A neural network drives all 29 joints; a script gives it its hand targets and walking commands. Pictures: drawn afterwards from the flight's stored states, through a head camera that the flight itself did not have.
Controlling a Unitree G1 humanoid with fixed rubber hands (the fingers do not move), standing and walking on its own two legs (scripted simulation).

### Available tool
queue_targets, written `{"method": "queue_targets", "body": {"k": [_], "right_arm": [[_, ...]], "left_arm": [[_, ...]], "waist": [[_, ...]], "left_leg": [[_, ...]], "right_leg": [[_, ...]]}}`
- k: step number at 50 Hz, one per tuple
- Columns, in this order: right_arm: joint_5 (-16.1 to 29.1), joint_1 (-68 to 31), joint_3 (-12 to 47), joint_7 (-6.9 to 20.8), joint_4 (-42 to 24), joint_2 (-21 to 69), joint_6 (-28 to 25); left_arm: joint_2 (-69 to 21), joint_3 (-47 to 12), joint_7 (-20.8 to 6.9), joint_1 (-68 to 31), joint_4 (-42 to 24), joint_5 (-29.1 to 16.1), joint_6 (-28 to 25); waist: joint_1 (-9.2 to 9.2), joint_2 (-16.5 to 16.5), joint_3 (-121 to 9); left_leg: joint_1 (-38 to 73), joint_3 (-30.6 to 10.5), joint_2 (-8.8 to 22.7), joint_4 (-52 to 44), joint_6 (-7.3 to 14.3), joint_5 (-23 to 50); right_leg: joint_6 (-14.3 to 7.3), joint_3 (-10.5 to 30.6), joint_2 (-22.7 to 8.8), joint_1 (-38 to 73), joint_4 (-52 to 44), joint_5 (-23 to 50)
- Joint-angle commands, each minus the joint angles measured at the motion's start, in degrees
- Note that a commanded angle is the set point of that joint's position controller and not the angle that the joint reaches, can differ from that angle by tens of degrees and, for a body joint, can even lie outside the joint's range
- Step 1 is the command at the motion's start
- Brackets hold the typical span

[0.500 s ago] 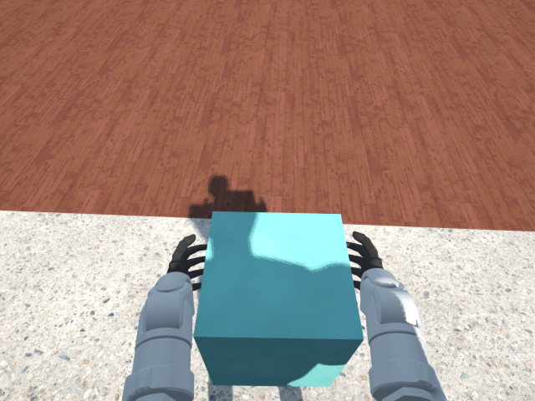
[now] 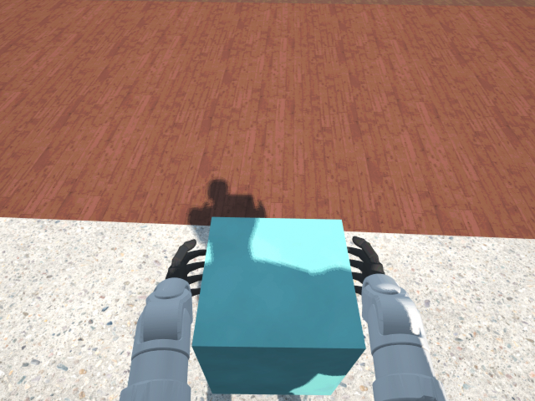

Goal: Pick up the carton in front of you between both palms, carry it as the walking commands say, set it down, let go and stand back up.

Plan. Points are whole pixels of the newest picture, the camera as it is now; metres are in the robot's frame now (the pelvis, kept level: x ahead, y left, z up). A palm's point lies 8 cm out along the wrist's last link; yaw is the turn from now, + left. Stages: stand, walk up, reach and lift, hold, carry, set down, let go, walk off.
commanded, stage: reach and lift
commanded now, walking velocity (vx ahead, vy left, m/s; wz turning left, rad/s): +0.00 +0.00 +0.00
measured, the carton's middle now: (274, 310) +0.29 +0.00 -0.04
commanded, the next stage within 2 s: hold in 0.20 s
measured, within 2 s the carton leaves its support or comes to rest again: neither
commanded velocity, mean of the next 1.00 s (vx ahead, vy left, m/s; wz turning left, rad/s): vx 0.00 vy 0.00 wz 0.00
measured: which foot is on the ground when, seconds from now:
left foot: down 0.00-1.00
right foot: down 0.00-1.00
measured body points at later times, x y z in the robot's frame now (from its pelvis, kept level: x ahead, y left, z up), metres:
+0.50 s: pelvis -0.01 +0.00 +0.00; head -0.05 +0.00 +0.45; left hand +0.29 +0.15 +0.04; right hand +0.29 -0.15 +0.04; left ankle +0.01 +0.12 -0.74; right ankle +0.02 -0.12 -0.74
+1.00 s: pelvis -0.01 +0.00 +0.00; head -0.05 +0.00 +0.45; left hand +0.29 +0.15 +0.04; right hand +0.29 -0.15 +0.04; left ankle +0.01 +0.12 -0.74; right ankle +0.02 -0.12 -0.74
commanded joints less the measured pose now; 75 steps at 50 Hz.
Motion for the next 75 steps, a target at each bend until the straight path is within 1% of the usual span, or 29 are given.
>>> {"method": "queue_targets", "body": {"k": [1, 10, 14, 15, 16, 18, 20, 22, 27, 33, 41, 56, 62, 70, 71, 72, 73, 74, 75], "right_arm": [[13.14, -24.12, 30.36, 12.65, -2.09, 52.78, -1.07], [13.78, -24.1, 31.4, 12.53, -4.42, 51.88, 0.05], [16.0, -23.03, 35.26, 12.17, -9.33, 52.19, 1.53], [16.13, -22.26, 35.43, 11.98, -10.05, 51.61, 2.23], [15.92, -21.47, 35.02, 11.8, -10.18, 50.81, 2.93], [15.03, -20.63, 33.3, 11.61, -9.24, 49.26, 4.02], [14.23, -21.37, 31.77, 11.7, -7.78, 48.58, 4.48], [14.28, -23.28, 31.67, 12.0, -7.3, 49.16, 4.44], [14.93, -27.65, 32.63, 12.45, -6.98, 51.0, 3.91], [14.46, -29.33, 31.92, 12.45, -4.89, 51.59, 3.79], [14.23, -28.94, 31.47, 12.33, -4.36, 51.76, 4.0], [14.97, -24.03, 32.49, 11.88, -7.97, 50.65, 4.38], [15.07, -22.98, 32.83, 11.8, -9.14, 50.1, 4.4], [15.05, -23.03, 32.96, 11.81, -9.48, 49.79, 4.3], [15.65, -25.53, 33.94, 11.91, -9.34, 49.98, 4.64], [16.28, -25.91, 34.09, 11.93, -9.59, 50.41, 4.84], [17.15, -26.07, 35.28, 11.86, -10.82, 50.61, 5.05], [17.95, -27.03, 36.56, 11.77, -12.03, 50.93, 5.4], [18.66, -27.7, 37.72, 11.59, -13.31, 51.05, 5.83]], "left_arm": [[-52.39, -30.07, -12.25, -25.44, -2.8, -13.19, -1.23], [-52.1, -30.98, -11.82, -25.14, -4.89, -13.84, 0.01], [-52.16, -34.63, -11.48, -23.87, -9.64, -16.06, 1.45], [-51.57, -34.81, -11.3, -23.18, -10.37, -16.17, 2.11], [-50.79, -34.45, -11.13, -22.52, -10.51, -15.94, 2.8], [-49.21, -32.83, -10.93, -21.87, -9.59, -14.92, 3.86], [-48.4, -31.3, -11.03, -22.54, -8.17, -14.03, 4.3], [-48.81, -31.09, -11.34, -24.31, -7.8, -14.04, 4.26], [-50.43, -31.82, -11.93, -28.84, -7.63, -14.68, 3.71], [-50.57, -31.12, -12.24, -30.7, -5.37, -14.21, 3.48], [-50.29, -30.65, -12.32, -30.43, -4.92, -13.8, 3.55], [-49.74, -32.06, -11.63, -25.54, -8.77, -14.71, 4.06], [-49.53, -32.45, -11.39, -24.42, -9.82, -14.91, 4.16], [-49.43, -32.56, -11.26, -24.36, -10.05, -14.97, 4.13], [-49.83, -33.79, -11.47, -27.12, -9.42, -15.87, 4.57], [-49.63, -34.09, -11.57, -27.15, -10.07, -16.47, 4.66], [-49.95, -35.33, -11.52, -27.17, -10.94, -17.33, 4.9], [-50.12, -36.22, -11.42, -28.29, -12.16, -17.91, 5.11], [-50.4, -37.24, -11.16, -28.93, -13.47, -18.54, 5.5]], "waist": [[-0.07, 0.12, -15.36], [-0.08, 0.19, -14.48], [-0.14, 0.06, -17.14], [-0.13, 0.06, -16.81], [-0.11, 0.07, -15.63], [-0.08, 0.09, -11.91], [-0.06, 0.04, -8.83], [0.0, 0.06, -8.34], [0.06, 0.11, -10.74], [-0.01, -0.13, -10.89], [0.02, -0.23, -11.41], [-0.09, 0.07, -12.4], [-0.1, 0.15, -12.28], [-0.07, 0.15, -11.98], [0.13, 0.92, -14.47], [0.02, 0.27, -14.67], [-0.1, 0.47, -12.7], [-0.26, 0.76, -11.29], [-0.21, 1.54, -11.07]], "left_leg": [[3.15, -0.66, -4.04, -2.64, 0.11, 14.37], [3.56, -0.79, -3.91, -3.12, 0.01, 13.46], [5.68, -1.1, -3.89, -3.47, -0.17, 17.19], [5.94, -1.12, -3.88, -3.74, -0.22, 17.48], [5.8, -1.06, -3.86, -4.1, -0.22, 16.71], [4.56, -0.82, -3.81, -4.94, -0.06, 12.69], [3.08, -0.58, -3.7, -5.46, 0.2, 7.9], [2.42, -0.44, -3.55, -5.36, 0.39, 5.37], [2.05, -0.32, -3.48, -4.31, 0.5, 3.64], [1.32, -0.08, -3.51, -4.06, 0.53, 1.44], [1.93, -0.02, -3.61, -4.08, 0.4, 3.7], [3.86, -0.43, -3.77, -4.19, 0.13, 10.26], [4.13, -0.63, -3.79, -4.28, 0.09, 11.02], [3.88, -0.67, -3.78, -4.3, 0.13, 9.99], [-2.5, 0.12, 6.6, -0.68, 0.85, 1.36], [-4.76, -2.46, 6.14, -2.74, 1.37, -12.36], [-8.28, -3.11, 6.1, -4.02, 1.74, -24.82], [-10.41, -3.48, 6.1, -4.31, 1.98, -30.08], [-11.15, -3.64, 6.63, -3.93, 2.14, -27.94]], "right_leg": [[0.06, 0.74, 4.04, 5.62, -2.09, 13.73], [-0.02, 0.65, 4.09, 5.57, -2.43, 12.43], [0.3, 0.85, 4.04, 7.74, -2.93, 16.14], [0.33, 0.93, 3.97, 7.99, -3.21, 16.43], [0.27, 0.95, 3.89, 7.83, -3.54, 15.65], [0.04, 0.82, 3.75, 6.57, -4.18, 11.69], [-0.15, 0.52, 3.66, 5.07, -4.49, 7.19], [-0.24, 0.31, 3.61, 4.43, -4.39, 4.93], [-0.23, 0.23, 3.51, 4.5, -3.51, 3.38], [-0.18, 0.15, 3.29, 4.29, -3.36, 1.36], [-0.01, 0.22, 3.26, 5.08, -3.54, 3.73], [0.13, 0.38, 3.69, 6.59, -3.65, 10.1], [0.02, 0.4, 3.79, 6.51, -3.65, 10.64], [-0.06, 0.35, 3.83, 6.02, -3.57, 9.46], [-0.55, -0.13, -6.48, -0.37, 0.02, 0.23], [-1.08, 1.21, -5.66, -2.43, -1.2, -12.84], [-1.06, 1.26, -5.12, -6.32, -2.02, -24.26], [-0.99, 1.07, -4.89, -8.45, -1.66, -28.73], [-1.04, 0.55, -4.91, -8.82, -0.09, -26.39]]}}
